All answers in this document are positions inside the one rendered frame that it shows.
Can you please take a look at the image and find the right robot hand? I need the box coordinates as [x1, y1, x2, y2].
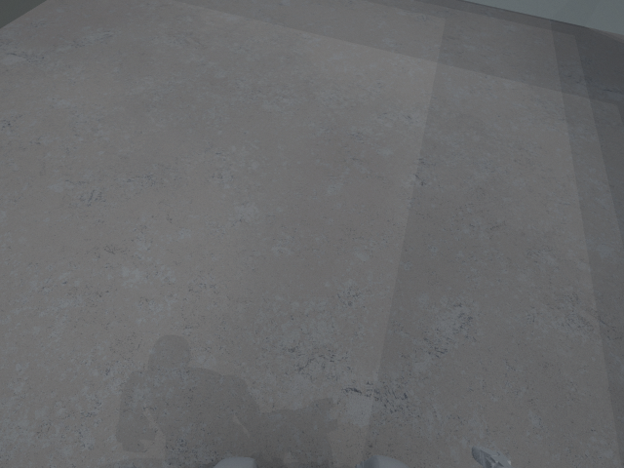
[472, 446, 513, 468]

